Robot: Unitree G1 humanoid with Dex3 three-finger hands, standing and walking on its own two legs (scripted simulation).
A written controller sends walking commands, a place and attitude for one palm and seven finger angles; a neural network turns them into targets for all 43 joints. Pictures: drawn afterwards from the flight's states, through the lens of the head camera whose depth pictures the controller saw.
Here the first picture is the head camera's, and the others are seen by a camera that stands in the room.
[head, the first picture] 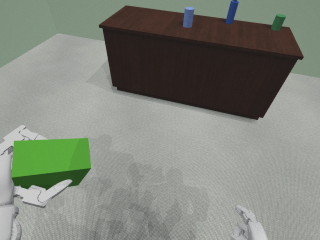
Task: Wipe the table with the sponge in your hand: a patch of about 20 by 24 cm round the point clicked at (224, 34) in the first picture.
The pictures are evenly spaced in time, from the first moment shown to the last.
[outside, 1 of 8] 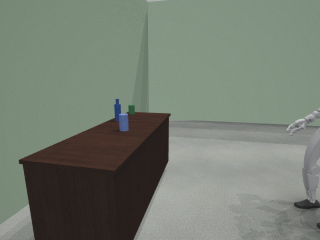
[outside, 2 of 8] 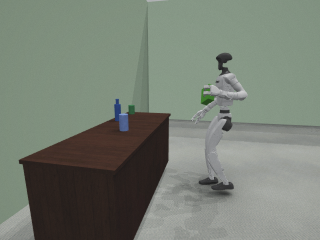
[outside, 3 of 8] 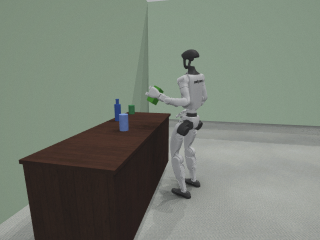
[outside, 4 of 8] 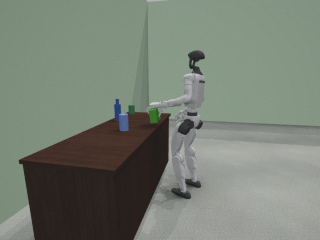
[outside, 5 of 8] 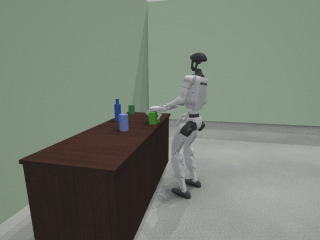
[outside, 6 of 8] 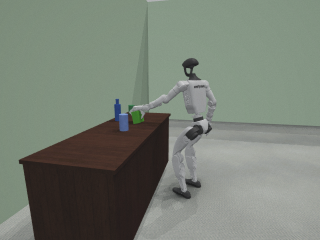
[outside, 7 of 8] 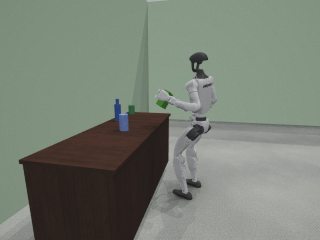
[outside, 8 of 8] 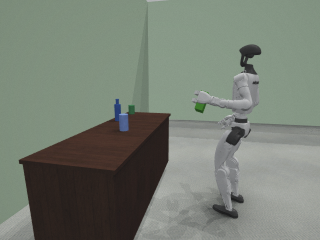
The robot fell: no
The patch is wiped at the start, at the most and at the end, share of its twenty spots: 0.00 1.00 1.00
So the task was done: yes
